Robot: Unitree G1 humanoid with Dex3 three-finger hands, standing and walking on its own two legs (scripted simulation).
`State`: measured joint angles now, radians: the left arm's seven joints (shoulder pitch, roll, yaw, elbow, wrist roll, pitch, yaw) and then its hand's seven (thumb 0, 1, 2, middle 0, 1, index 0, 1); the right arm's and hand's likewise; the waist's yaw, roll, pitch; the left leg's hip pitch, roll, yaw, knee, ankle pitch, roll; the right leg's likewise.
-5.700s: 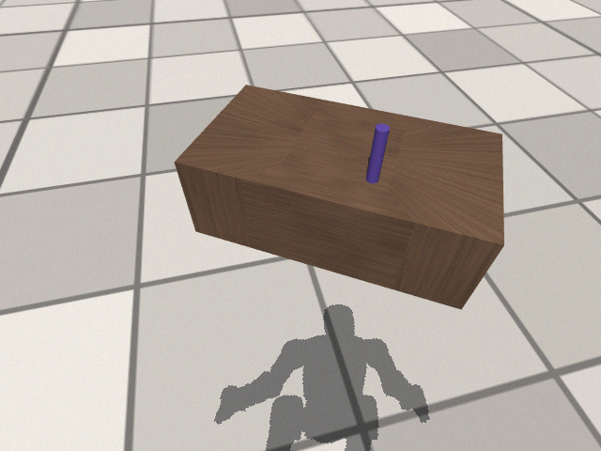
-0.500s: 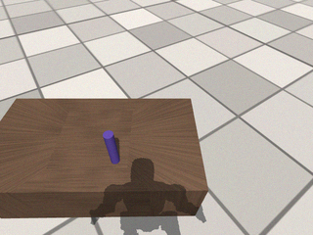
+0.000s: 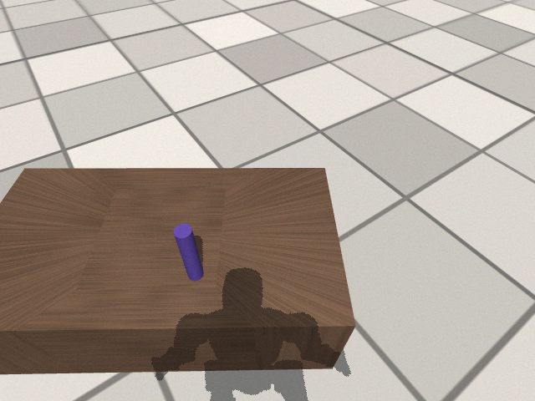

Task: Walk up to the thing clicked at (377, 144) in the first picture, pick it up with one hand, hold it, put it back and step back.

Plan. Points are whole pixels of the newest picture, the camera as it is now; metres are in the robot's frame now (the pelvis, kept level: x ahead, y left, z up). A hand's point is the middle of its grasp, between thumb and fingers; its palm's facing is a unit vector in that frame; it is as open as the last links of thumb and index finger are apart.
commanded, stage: stand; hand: left
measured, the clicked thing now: (189, 254) +0.54 +0.22 -0.28
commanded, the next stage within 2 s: go down in 1.02 s
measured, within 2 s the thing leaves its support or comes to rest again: neither
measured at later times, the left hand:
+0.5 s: hand out of the picture +0.07 +0.26 -0.16, palm faces -0.02 -0.94 -0.34, open 7.4 cm
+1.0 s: hand out of the picture +0.07 +0.26 -0.16, palm faces -0.02 -0.94 -0.34, open 7.4 cm
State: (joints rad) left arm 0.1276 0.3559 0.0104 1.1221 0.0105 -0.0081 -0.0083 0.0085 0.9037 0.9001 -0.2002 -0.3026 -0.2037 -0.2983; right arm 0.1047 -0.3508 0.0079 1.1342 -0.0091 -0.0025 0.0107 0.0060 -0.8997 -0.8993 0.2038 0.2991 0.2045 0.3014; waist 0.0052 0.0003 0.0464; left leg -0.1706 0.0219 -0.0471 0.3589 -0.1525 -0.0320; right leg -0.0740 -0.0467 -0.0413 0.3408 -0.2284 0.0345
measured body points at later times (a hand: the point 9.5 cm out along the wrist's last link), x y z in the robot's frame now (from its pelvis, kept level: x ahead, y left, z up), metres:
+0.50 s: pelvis +0.00 +0.00 +0.00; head +0.01 +0.00 +0.45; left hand +0.07 +0.31 -0.13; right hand +0.08 -0.30 -0.13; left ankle +0.03 +0.14 -0.75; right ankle -0.03 -0.14 -0.75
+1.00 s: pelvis +0.01 +0.00 +0.00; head +0.01 +0.01 +0.45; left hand +0.07 +0.31 -0.13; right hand +0.08 -0.30 -0.13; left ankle +0.03 +0.14 -0.75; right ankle -0.03 -0.14 -0.75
